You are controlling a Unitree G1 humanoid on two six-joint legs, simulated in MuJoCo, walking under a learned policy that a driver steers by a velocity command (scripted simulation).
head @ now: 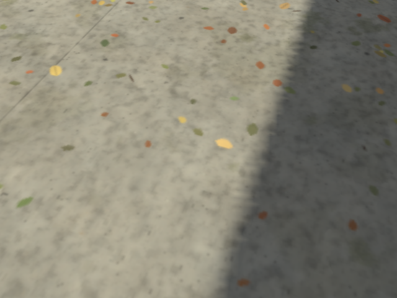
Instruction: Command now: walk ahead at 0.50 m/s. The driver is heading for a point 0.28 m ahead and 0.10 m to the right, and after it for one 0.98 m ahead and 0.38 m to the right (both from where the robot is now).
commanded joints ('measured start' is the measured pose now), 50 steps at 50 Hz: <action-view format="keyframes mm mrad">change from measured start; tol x32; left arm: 1 -33 25 1 -57 3 -8 -5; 50 0 137 55 -105 -8 63 25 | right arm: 1 -55 -153 -34 -60 5 -18 -13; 50 -207 -124 -52 -41 -5 75 -103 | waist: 1 26 101 25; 14 95 -203 -480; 32 38 173 53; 50 38 -27 -125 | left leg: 1 -31 247 -145 -157 186 164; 11 139 220 -91 210 578 38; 15 -424 44 -181 1002 -514 -110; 33 -133 188 -125 91 -230 -26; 40 -37 400 -221 176 219 76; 45 -534 47 -117 892 -520 -133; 50 -471 82 -147 844 -283 -133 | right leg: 1 11 -5 6 -173 178 7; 9 120 77 -20 -437 176 -49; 14 1011 -303 488 -446 884 -386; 19 425 -119 167 -626 470 -248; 29 215 3 116 -688 -355 -109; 39 190 132 -47 -198 -158 -72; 45 637 -187 565 -602 399 -366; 50 552 -68 350 -573 382 -256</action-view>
